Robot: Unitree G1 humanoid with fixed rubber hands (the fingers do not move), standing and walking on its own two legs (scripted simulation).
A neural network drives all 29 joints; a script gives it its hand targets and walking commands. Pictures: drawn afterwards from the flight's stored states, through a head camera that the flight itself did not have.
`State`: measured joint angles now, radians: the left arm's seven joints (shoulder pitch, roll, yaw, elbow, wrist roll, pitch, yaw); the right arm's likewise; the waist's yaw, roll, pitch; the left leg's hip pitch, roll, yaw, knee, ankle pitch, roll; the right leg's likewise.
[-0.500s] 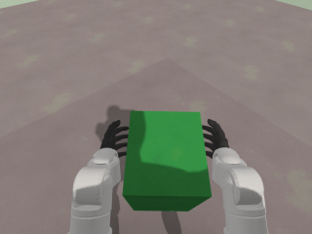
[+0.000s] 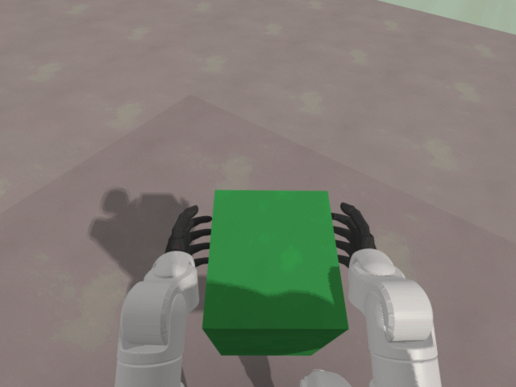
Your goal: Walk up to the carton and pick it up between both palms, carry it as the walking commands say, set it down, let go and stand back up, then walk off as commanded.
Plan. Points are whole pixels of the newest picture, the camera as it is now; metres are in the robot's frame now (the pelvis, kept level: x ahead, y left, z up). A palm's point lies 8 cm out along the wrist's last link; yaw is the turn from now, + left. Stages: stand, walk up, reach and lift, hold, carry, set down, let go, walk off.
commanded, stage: carry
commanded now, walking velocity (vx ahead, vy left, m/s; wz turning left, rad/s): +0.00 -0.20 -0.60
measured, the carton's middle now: (268, 282) +0.26 +0.01 +0.01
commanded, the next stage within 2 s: none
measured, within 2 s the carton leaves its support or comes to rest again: neither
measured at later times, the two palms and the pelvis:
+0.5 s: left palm (351, 275) +0.25 -0.11 +0.07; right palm out of the picture +0.19 -0.35 +0.08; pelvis -0.03 -0.16 -0.02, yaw -17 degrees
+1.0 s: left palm out of the picture +0.16 -0.35 +0.07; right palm out of the picture +0.04 -0.56 +0.08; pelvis -0.13 -0.32 -0.01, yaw -28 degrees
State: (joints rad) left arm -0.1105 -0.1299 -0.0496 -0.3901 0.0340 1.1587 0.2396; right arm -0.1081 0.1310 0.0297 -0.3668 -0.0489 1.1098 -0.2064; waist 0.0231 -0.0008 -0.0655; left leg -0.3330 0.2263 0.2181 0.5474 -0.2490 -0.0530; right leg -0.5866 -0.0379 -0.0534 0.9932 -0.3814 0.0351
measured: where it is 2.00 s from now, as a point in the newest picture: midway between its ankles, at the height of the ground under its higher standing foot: outside the picture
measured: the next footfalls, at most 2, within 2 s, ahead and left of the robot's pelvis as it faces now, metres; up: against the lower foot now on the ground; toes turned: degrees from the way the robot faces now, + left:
right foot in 0.14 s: +0.06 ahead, -0.23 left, +0.00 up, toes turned -13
left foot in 0.44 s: +0.06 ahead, -0.07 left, +0.00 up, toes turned -4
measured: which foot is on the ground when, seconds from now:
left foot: down 0.00-0.14, up 0.16-0.42, down 0.44-0.78, up 0.80-1.00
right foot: up 0.00-0.12, down 0.14-0.46, up 0.48-0.74, down 0.76-1.00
